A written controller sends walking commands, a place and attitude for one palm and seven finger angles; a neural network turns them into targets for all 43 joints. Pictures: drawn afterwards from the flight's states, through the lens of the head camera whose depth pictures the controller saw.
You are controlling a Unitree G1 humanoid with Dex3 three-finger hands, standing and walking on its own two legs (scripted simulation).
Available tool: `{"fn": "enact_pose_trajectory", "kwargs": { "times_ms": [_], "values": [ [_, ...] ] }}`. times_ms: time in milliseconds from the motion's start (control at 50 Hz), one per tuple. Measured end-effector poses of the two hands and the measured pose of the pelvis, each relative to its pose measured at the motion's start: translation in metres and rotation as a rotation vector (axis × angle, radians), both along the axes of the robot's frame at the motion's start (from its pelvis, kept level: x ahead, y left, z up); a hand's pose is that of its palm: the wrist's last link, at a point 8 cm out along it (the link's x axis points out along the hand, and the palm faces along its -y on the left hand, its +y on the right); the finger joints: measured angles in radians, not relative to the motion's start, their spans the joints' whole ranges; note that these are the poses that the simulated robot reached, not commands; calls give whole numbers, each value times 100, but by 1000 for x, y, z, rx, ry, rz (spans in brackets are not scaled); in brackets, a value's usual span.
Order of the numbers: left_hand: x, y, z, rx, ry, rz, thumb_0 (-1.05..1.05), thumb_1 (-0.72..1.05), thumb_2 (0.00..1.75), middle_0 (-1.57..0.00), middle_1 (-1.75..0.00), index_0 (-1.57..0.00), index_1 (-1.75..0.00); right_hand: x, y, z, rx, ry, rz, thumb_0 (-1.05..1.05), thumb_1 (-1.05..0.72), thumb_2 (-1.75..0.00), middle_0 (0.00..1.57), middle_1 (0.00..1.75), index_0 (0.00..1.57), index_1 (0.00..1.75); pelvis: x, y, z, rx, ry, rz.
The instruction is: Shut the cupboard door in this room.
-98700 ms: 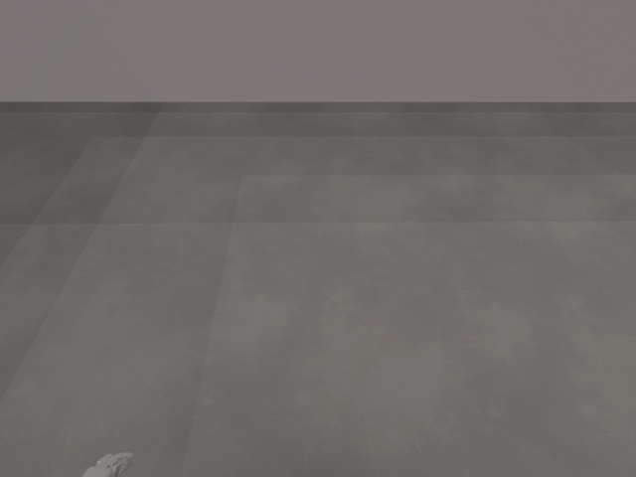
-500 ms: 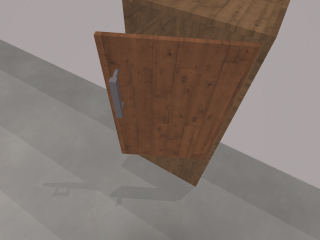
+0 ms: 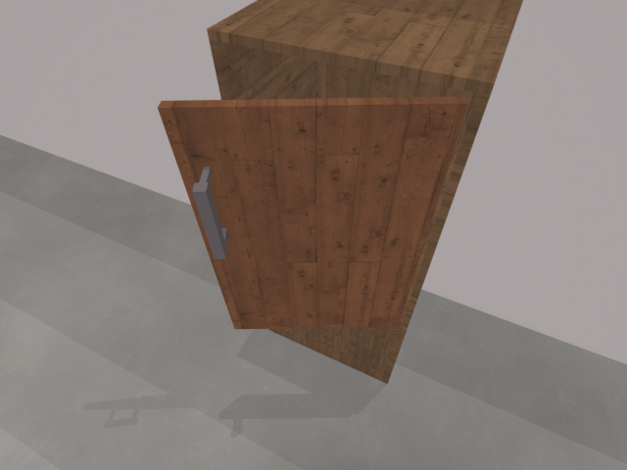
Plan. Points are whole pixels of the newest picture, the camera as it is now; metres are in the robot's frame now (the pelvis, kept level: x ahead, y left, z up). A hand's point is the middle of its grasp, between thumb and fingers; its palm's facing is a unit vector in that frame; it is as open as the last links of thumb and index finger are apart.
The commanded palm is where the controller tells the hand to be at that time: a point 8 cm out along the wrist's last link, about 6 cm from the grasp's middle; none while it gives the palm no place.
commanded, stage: look again from close up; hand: left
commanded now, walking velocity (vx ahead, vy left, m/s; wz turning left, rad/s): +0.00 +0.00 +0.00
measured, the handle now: (213, 215) +0.47 +0.18 +0.06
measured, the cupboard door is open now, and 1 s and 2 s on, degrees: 26 26 26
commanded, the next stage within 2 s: raise the hand and make a fist in 0.54 s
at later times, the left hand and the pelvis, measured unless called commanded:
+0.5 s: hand out of the picture +0.01 +0.16 -0.17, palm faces +0.01 -0.98 -0.18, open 7.4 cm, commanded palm none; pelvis +0.01 -0.01 +0.00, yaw +0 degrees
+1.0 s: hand (225, 430) +0.18 +0.12 -0.02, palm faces +0.00 -1.00 +0.06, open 6.4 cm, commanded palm +0.12 +0.20 -0.04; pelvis -0.02 -0.03 -0.05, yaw +2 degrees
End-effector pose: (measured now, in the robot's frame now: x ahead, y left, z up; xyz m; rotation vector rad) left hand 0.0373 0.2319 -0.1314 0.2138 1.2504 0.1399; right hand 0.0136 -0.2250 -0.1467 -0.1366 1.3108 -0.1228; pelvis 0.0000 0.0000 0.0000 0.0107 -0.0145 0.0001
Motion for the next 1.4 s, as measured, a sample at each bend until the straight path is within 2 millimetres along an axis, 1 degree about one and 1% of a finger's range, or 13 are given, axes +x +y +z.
{"fn": "enact_pose_trajectory", "kwargs": {
  "times_ms": [180,660,700,780,840,900,980,1080,1160,1240,1280,1340,1400],
  "values": [
    [-2,-6,-5,-19,35,5,0,92,90,-20,-30,-20,-30,-13,1,2,-3,58,-13,1,-91,-90,20,30,20,30,4,-4,2,-1,1,-2],
    [-39,-30,-13,-66,148,54,0,91,90,-20,-30,-20,-30,13,-10,7,-33,49,3,1,-92,-90,20,30,20,30,13,-10,4,-10,0,4],
    [-14,-16,3,-36,-8,136,2,93,90,-21,-30,-20,-30,23,-14,12,-68,-65,3,1,-92,-90,21,30,20,30,10,-12,1,-7,-1,2],
    [69,3,81,55,-560,143,4,95,90,-22,-32,-22,-32,56,-25,22,-80,-346,9,1,-92,-90,21,30,20,30,8,-12,-4,-2,6,31],
    [123,-9,132,39,-909,64,3,94,90,-24,-35,-24,-35,88,-33,28,-73,-526,42,1,-91,-90,21,30,20,30,-2,-11,-12,-6,37,56],
    [149,-33,150,-91,-1171,-20,2,94,90,-28,-39,-27,-39,116,-39,37,-79,-660,73,1,-91,-90,21,30,20,30,-12,-16,-26,3,105,41],
    [131,-55,118,-256,-1278,-107,1,92,90,-34,-46,-34,-46,143,-48,46,-105,-741,139,1,-91,-90,21,30,20,30,-23,-29,-49,17,168,25],
    [69,-37,64,-187,-1065,-31,1,91,90,-44,-56,-43,-55,171,-51,41,-128,-782,212,1,-90,-90,20,30,20,30,-30,-36,-72,-3,190,42],
    [43,-12,87,-27,-1142,7,2,90,90,-51,-63,-50,-63,181,-38,26,-101,-807,252,1,-91,-90,20,30,20,30,-35,-37,-84,-32,204,61],
    [65,-18,130,-33,-1397,-89,2,90,90,-58,-71,-57,-71,175,-20,4,-49,-804,262,1,-91,-90,20,30,20,30,-43,-35,-92,-55,210,71],
    [86,-31,138,-107,-1435,-175,2,90,90,-61,-75,-61,-75,165,-12,-5,-23,-783,236,1,-90,-90,20,30,20,30,-46,-33,-93,-56,214,68],
    [115,-47,127,-228,-1299,-257,1,90,90,-66,-81,-66,-81,143,-7,-12,5,-719,161,1,-90,-90,21,30,20,30,-45,-31,-88,-43,215,54],
    [124,-46,110,-270,-1106,-207,1,90,90,-72,-87,-72,-87,120,-10,-9,0,-648,84,1,-90,-90,21,30,21,30,-39,-28,-77,-25,202,40]
  ]
}}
